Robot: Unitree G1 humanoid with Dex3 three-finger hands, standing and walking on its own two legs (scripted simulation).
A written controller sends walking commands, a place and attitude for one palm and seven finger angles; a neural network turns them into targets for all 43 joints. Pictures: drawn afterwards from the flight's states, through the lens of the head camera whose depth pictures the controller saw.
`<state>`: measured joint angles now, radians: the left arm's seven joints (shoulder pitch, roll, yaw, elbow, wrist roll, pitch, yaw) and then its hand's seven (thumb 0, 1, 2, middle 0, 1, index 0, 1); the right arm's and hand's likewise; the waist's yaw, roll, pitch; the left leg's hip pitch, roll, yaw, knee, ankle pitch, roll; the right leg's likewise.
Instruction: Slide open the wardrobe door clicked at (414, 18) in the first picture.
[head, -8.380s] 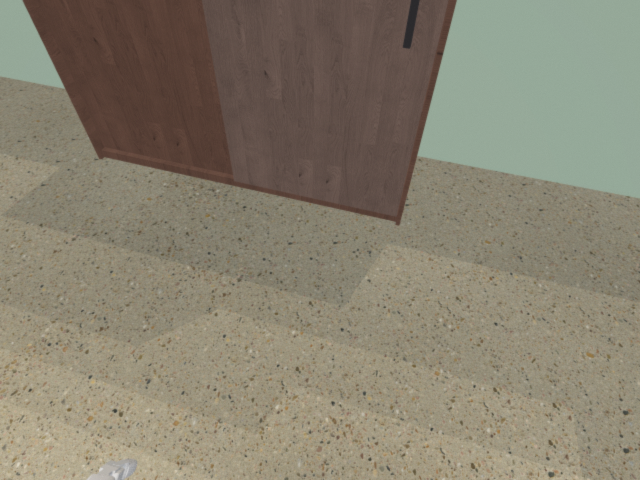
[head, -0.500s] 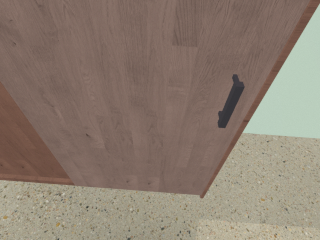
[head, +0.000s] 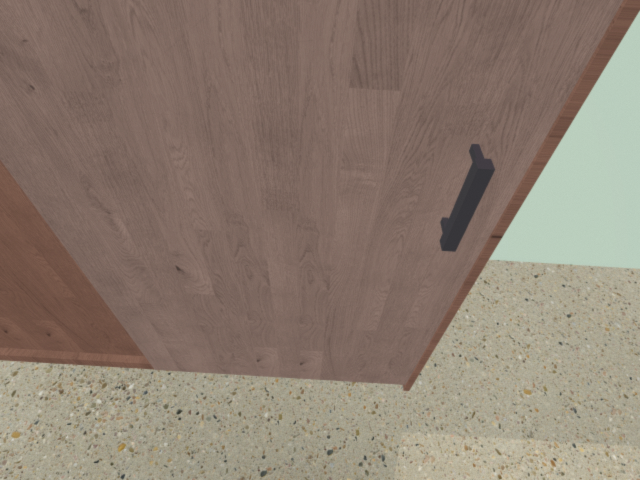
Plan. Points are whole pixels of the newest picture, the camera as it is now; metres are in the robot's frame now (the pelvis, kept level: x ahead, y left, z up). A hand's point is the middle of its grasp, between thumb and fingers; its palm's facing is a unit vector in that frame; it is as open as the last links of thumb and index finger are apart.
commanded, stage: look again from close up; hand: right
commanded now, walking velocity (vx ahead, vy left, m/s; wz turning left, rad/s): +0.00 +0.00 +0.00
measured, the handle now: (461, 200) +0.48 -0.18 +0.09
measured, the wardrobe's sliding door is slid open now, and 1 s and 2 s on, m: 0.00 0.00 0.00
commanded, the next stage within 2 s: raise the hand with hooked fingers in 0.38 s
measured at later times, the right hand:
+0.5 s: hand out of the picture -0.02 -0.15 -0.18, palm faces +0.03 +0.98 -0.18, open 7.3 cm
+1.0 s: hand out of the picture +0.12 -0.20 -0.05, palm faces +0.19 +0.98 -0.03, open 9.1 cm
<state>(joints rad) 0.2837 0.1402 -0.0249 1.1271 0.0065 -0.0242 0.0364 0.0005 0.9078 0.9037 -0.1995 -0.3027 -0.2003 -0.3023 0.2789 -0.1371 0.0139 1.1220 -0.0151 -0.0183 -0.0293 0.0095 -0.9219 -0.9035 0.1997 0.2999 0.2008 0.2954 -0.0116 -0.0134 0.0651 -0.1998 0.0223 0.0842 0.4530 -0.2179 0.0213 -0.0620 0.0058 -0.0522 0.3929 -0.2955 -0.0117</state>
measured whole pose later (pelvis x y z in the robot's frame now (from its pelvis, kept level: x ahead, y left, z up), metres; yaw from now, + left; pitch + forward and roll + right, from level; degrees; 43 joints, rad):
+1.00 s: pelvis -0.03 +0.00 -0.06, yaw -1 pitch +8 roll +1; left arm 0.16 0.28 0.06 0.43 -0.02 -0.22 0.03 0.01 0.91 0.90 -0.20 -0.30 -0.20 -0.30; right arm 0.58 -0.20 -0.13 0.02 0.21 -0.44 0.16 0.02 -0.50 -0.73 0.23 0.56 0.24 0.56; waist -0.05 0.07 -0.07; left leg -0.69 0.03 0.10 0.93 -0.39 0.03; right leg -0.60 -0.01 -0.02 0.98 -0.52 -0.01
